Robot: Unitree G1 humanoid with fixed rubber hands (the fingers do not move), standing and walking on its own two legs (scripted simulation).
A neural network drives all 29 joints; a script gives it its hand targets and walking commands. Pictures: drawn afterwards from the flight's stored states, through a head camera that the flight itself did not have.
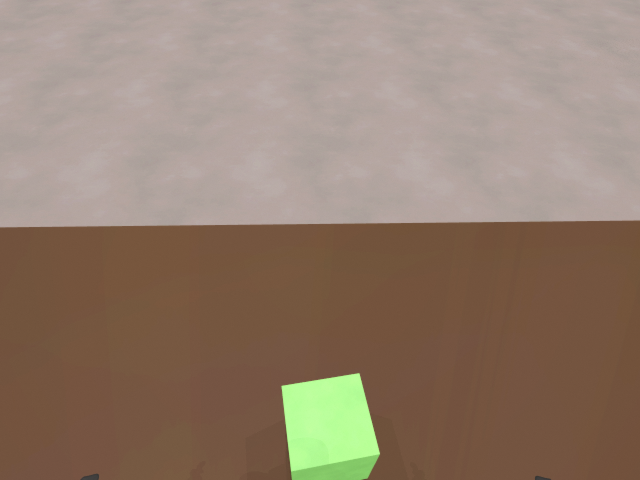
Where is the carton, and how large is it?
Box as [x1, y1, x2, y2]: [282, 373, 379, 479]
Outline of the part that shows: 358,373 282,386 292,479 361,479 367,477 379,452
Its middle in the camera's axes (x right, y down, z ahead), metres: +0.01 +0.52 +1.06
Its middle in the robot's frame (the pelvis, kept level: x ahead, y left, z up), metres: +0.39 -0.03 -0.66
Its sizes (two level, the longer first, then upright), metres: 0.210 0.200 0.250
